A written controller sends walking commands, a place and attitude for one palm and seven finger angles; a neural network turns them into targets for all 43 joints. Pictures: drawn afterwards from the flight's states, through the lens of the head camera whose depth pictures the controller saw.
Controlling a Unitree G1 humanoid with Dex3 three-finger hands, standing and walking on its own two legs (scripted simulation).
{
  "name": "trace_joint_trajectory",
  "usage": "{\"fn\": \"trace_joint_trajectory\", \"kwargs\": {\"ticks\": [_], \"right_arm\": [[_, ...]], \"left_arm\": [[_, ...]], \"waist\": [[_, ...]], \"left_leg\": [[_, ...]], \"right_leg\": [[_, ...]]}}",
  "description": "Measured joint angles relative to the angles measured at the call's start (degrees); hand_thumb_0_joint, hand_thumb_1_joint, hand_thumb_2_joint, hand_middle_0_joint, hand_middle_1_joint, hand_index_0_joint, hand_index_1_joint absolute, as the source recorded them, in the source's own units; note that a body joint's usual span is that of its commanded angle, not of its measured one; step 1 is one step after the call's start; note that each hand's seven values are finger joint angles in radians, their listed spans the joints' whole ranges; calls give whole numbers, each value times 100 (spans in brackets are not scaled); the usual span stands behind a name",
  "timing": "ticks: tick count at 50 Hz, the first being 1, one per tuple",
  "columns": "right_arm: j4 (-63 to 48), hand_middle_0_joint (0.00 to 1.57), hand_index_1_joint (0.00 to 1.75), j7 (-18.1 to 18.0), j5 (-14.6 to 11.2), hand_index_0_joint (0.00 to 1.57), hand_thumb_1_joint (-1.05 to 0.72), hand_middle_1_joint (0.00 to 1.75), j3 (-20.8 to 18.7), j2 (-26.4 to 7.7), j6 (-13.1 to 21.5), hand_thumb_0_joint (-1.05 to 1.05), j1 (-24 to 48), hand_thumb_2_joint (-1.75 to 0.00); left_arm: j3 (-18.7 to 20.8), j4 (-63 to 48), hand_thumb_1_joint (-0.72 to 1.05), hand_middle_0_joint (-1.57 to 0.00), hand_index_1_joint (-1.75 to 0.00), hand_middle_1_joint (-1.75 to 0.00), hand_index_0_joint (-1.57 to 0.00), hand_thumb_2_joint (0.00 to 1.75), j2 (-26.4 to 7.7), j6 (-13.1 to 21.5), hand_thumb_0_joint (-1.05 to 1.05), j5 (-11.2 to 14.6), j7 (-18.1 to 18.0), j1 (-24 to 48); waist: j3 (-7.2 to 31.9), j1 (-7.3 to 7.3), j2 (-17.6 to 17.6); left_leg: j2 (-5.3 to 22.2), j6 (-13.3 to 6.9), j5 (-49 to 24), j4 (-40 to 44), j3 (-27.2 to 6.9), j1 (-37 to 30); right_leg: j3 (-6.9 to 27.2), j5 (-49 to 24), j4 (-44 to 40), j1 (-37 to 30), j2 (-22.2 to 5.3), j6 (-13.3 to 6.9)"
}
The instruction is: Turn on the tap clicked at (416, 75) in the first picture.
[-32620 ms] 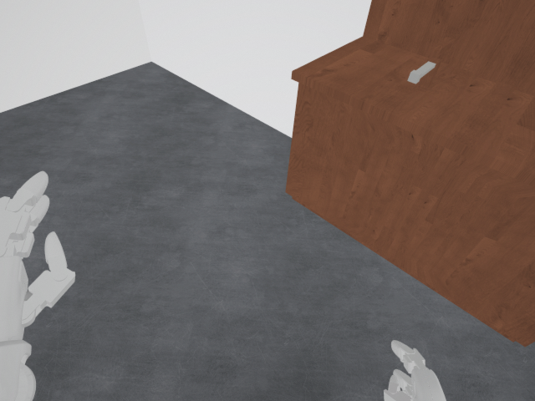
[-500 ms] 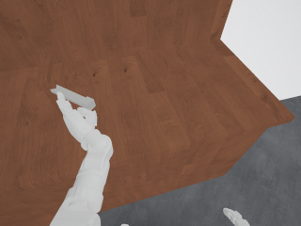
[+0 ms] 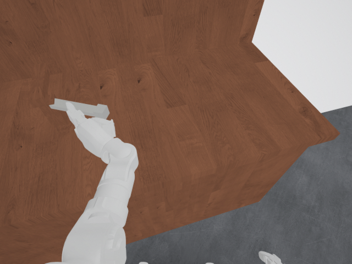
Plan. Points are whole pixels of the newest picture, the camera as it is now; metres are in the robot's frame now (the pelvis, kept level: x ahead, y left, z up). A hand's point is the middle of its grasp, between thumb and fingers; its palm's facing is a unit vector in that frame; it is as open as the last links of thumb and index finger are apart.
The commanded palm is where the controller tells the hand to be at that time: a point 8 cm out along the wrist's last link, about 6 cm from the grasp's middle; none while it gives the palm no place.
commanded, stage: push the lever round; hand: left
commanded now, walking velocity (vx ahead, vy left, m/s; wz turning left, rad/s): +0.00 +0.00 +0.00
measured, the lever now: (101, 112) +0.46 +0.20 +0.08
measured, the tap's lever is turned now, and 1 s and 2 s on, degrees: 60 78 78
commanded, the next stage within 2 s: lift the hand up off the lever in 0.46 s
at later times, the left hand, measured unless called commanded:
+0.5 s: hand (116, 113) +0.46 +0.16 +0.07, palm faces +0.79 -0.60 -0.12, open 7.8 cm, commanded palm +0.41 +0.17 +0.07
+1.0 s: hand (118, 109) +0.47 +0.16 +0.08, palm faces +0.78 -0.61 -0.12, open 7.8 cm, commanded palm +0.41 +0.17 +0.09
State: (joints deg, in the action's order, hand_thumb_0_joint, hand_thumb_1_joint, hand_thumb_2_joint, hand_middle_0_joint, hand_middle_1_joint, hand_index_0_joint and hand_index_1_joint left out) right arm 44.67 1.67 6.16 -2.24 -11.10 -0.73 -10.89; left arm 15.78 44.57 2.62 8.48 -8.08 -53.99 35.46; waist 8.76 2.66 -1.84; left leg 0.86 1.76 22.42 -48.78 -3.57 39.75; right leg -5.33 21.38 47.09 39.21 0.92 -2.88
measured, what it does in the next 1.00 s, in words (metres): stands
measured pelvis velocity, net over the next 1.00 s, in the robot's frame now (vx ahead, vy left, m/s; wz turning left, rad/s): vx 0.01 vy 0.01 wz -0.01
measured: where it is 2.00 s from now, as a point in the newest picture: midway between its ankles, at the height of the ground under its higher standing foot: outside the picture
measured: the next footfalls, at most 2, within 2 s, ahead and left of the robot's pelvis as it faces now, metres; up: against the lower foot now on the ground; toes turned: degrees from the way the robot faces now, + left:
none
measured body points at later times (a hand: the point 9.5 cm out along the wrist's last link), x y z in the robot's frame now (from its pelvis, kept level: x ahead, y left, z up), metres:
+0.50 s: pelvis +0.00 +0.00 +0.00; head +0.06 +0.00 +0.44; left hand +0.41 +0.19 +0.08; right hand +0.07 -0.24 -0.14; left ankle +0.01 +0.14 -0.70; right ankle +0.02 -0.09 -0.70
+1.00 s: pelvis +0.01 +0.01 +0.00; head +0.07 +0.01 +0.45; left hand +0.42 +0.18 +0.09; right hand +0.08 -0.24 -0.14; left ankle +0.01 +0.14 -0.70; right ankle +0.02 -0.09 -0.70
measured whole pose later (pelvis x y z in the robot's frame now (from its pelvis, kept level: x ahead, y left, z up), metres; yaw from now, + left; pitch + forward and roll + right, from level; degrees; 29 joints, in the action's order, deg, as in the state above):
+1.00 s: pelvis +0.01 +0.01 +0.00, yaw -1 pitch +16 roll -1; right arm 45.8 4.2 7.6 -2.9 -11.1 1.0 -14.4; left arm 20.0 50.8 1.1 7.0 -10.0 -56.6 44.2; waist 9.4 4.9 -1.9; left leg 1.0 1.3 22.9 -48.7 -2.7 41.7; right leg -4.5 21.3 46.7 41.3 1.0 -2.3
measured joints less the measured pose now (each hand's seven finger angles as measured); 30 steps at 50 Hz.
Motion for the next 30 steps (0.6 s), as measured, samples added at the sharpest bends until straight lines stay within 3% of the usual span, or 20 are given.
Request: {"fn": "trace_joint_trajectory", "kwargs": {"ticks": [17, 30], "right_arm": [[85, 20, 30, 85, 80, 20, -91, 30, -26, 0, 68, 1, -148, -90], [193, 20, 30, 208, 151, 20, -91, 30, -58, 0, 132, 1, -350, -90]], "left_arm": [[405, 792, 92, -15, -14, -15, -14, 92, -224, 114, 0, -183, -199, 766], [499, 1000, 93, -15, -14, -15, -13, 92, -260, 145, 1, -257, -325, 1046]], "waist": [[61, 192, 19], [81, 254, 13]], "left_leg": [[4, -10, 5, -87, 22, 300], [-2, -39, 51, -185, 53, 461]], "right_leg": [[20, -9, 82, 307, 2, 7], [49, 15, 155, 465, -6, 37]]}}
